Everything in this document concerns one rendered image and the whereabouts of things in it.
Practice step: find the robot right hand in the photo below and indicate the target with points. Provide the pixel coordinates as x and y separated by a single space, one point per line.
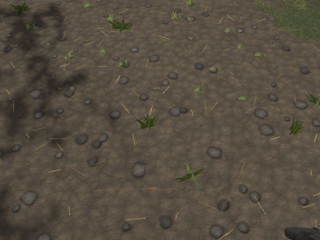
302 233

